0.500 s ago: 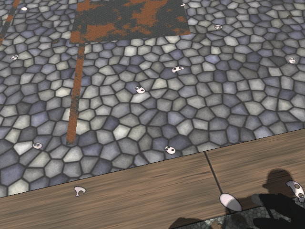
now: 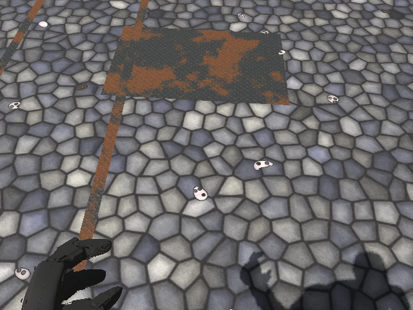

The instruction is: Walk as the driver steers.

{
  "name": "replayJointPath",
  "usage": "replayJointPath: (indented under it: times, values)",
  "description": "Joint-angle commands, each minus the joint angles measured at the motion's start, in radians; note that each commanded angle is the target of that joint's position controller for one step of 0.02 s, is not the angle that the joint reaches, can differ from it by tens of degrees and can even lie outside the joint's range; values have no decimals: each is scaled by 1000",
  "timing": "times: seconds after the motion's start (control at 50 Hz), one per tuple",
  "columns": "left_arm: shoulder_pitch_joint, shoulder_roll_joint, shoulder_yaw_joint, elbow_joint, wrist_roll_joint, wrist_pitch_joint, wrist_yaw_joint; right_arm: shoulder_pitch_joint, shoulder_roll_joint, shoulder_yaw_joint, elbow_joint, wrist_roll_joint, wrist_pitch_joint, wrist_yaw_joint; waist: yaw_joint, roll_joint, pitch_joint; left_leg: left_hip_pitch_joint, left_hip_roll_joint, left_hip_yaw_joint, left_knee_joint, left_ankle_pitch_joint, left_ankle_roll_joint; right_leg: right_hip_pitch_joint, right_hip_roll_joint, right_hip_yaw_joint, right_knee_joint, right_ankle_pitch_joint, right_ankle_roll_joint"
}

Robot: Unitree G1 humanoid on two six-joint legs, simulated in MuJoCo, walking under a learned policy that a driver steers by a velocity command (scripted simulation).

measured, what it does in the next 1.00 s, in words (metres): goes down, turning left: right foot, then left foot 0.15 m lower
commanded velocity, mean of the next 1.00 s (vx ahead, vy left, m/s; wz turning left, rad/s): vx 1.00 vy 0.00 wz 0.31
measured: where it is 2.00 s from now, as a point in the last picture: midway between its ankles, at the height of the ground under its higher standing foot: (101, 96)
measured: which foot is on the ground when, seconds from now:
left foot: down 0.00-0.08, up 0.10-0.56, down 0.58-1.00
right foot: up 0.00-0.06, down 0.08-0.58, up 0.60-0.98, down 1.00-1.00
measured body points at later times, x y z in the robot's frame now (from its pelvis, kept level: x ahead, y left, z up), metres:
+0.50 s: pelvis +0.43 +0.05 -0.06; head +0.43 +0.08 +0.39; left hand +0.24 +0.27 -0.20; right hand +0.77 -0.03 -0.09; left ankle +0.59 +0.25 -0.75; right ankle +0.25 -0.19 -0.73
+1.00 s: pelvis +0.88 +0.27 -0.18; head +0.90 +0.26 +0.27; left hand +0.94 +0.57 -0.27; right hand +0.99 +0.03 -0.33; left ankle +0.60 +0.24 -0.84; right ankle +1.08 +0.29 -0.87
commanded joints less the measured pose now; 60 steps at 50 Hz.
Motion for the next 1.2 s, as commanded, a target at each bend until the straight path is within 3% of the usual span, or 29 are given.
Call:
replayJointPath:
  times: [0.02, 0.08, 0.1, 0.12, 0.16, 0.18, 0.26, 0.32, 0.34, 0.42, 0.48, 0.54, 0.56, 0.58, 0.6, 0.62, 0.64, 0.66, 0.68, 0.74, 0.86, 0.92, 0.98, 1.0, 1.02, 1.04, 1.06, 1.1, 1.2]
  values:
    - [-40, 127, 59, -82, -35, -11, 12, -57, -177, -52, -63, 11, -8, -10, 75, 119, 47, -354, 166, -209, -103, 171, 100, 435, 76, -49, -87, -7, 16]
    - [547, 241, 133, 50, -63, -13, 16, -294, -178, -47, -158, -51, 7, 9, 431, 151, -260, -387, 133, -146, 555, 684, -11, 952, 32, -36, 92, -249, -35]
    - [568, 280, 126, 51, -39, 2, 17, -5, 6, -3, -126, -49, 14, 16, 268, -249, -362, -613, 17, -91, 942, -197, -38, 1190, -210, 245, 53, -533, -165]
    - [511, 271, 114, 33, -12, 4, -1, 123, 21, 27, -136, 37, 7, 9, 199, -573, -405, -821, 55, 10, 1190, -232, -53, 1196, -411, 732, -204, -680, -290]
    - [410, 138, 97, 46, -25, 21, -5, -202, -147, -9, -178, 12, 17, -12, 253, -121, -70, -915, 172, 88, 1162, 19, -33, 869, -303, 579, -339, -782, -233]
    - [357, 116, 87, 60, -16, 24, -8, -250, -138, -10, -195, -11, 32, -10, 221, -25, 11, -863, 220, 95, 1137, 37, -31, 708, -293, 443, -317, -601, -245]
    - [240, 91, 79, 119, -48, 15, -7, -275, -94, -10, -246, 7, 85, 23, 115, -66, 107, -761, 344, 77, 840, 44, -25, 483, -225, 93, -414, -417, -208]
    - [297, 172, 108, 166, -20, 9, -3, -279, -104, -12, -232, -26, 66, 38, 129, 52, 37, -799, 340, 129, 806, 309, -40, 608, -237, -61, -348, -204, -233]
    - [316, 133, 97, 185, -25, 5, 11, -292, -106, -17, -232, -16, 53, 51, 125, 51, 40, -874, 357, 68, 748, 428, -21, 682, -233, -115, -321, -213, -184]
    - [403, 128, 75, 223, -9, 4, 20, -507, -90, -9, -261, -28, -3, 99, 195, 52, 103, -543, 222, 223, 324, 899, 8, 489, -100, -333, -361, -368, -84]
    - [459, 191, 83, 243, -36, 34, 11, -537, -119, -18, -259, -6, 3, 110, 173, 34, 167, -504, 175, 239, 216, 784, 16, 596, -140, -363, -311, -235, -94]
    - [507, 244, 87, 272, -47, 71, 24, -329, -172, -43, -171, -22, 9, 94, 62, -30, 64, -358, 152, 260, 150, 653, 37, 796, -170, -365, 74, 272, -91]
    - [488, 252, 89, 278, -37, 83, 24, -142, -203, -66, -101, -18, 20, 76, -19, -71, 0, -193, 175, 237, 123, 609, 57, 759, -172, -341, 303, 374, -91]
    - [395, 235, 85, 287, -44, 76, 19, 58, -231, -88, -43, -26, 28, 55, -170, 32, -45, 119, 234, 194, -61, 779, 116, 554, -59, -361, 747, 209, -59]
    - [426, 99, 63, 218, -20, 58, 15, 75, -276, -70, 12, -68, 19, 51, -61, 230, -61, 439, 336, 46, 187, 967, 112, 71, 37, -227, 1181, -881, -62]
    - [606, 34, 26, 214, -46, 22, -2, 87, -294, -65, -25, -71, 7, 46, 21, 344, -319, 641, 401, 24, 489, 1114, 110, -76, 51, 66, 1218, -919, -128]
    - [586, 126, 48, 206, -75, 2, -15, 77, -279, -82, -34, -57, 11, 46, -2, 233, -422, 578, 434, -23, 310, 842, 155, -78, 22, 95, 966, -730, -143]
    - [451, 97, 45, 150, -114, -7, -4, 45, -289, -97, 1, -60, 1, 46, 14, 235, -372, 419, 535, -301, 22, 153, 272, -176, 13, 34, 943, -605, -115]
    - [353, 120, 52, 158, -94, 12, 23, -133, -215, -67, -12, -59, -14, 41, 81, 9, -182, 81, 510, -315, -87, -6, 230, -105, -57, 4, 869, -483, -78]
    - [472, 52, 40, 225, -64, 94, 32, -303, -78, -23, -6, -63, -60, 47, 199, 50, 24, -358, 499, -139, -133, 129, 153, 38, -166, 48, 764, -352, 11]
    - [180, 34, 27, 139, -39, 74, -8, -258, -107, -20, 53, -61, -81, -14, 115, 26, 145, -185, 325, 344, -226, 580, -1, -71, -108, -98, 320, -33, -61]
    - [175, 29, 37, 122, -44, 62, -49, -229, -181, -28, 41, -56, -56, -39, 128, 24, 72, -65, 306, 448, -152, 1034, -67, 141, 29, -276, 137, 68, -114]
    - [560, 192, 120, 190, -63, 104, -56, -331, -271, -52, 6, -55, -16, -50, 376, 139, -146, -74, 345, 425, 336, 1526, -81, 625, 145, -324, 235, -130, -183]
    - [817, 232, 141, 267, -61, 134, -42, -452, -258, -50, -22, -33, -25, -24, 522, 69, -195, -254, 291, 422, 739, 1322, -86, 920, 100, -238, 170, -73, -236]
    - [818, 158, 110, 323, -31, 147, -44, -490, -40, 2, -79, -34, -58, 21, 435, -365, -40, -562, 10, 391, 1271, -60, -118, 942, 101, -103, 66, -39, -291]
    - [629, 122, 71, 229, 4, 104, -43, -267, 41, 40, -144, -3, -91, 39, 180, -500, -183, -837, -1, 117, 1418, -274, -96, 1035, -72, 502, -92, -484, -487]
    - [572, 71, 72, 176, 3, 86, -46, -316, -67, 34, -155, 1, -115, 52, 222, -256, -208, -841, 36, 57, 1307, -162, -24, 998, -142, 697, -312, -797, -482]
    - [434, 109, 84, 142, -8, 45, -55, -413, -99, 18, -169, -8, -113, 41, 115, 104, -22, -754, 119, 53, 1019, -4, 7, 667, -138, 713, -404, -886, -414]
    - [364, 96, 72, 109, -51, 37, -1, -512, -118, 14, -178, -60, -70, -3, 106, 101, 63, -569, 185, 87, 578, 108, -128, 350, 31, 362, -402, -405, -376]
